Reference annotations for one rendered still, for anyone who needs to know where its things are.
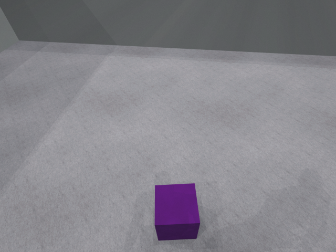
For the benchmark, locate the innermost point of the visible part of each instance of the carton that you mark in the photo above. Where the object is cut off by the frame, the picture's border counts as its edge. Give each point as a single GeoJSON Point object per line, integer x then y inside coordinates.
{"type": "Point", "coordinates": [176, 212]}

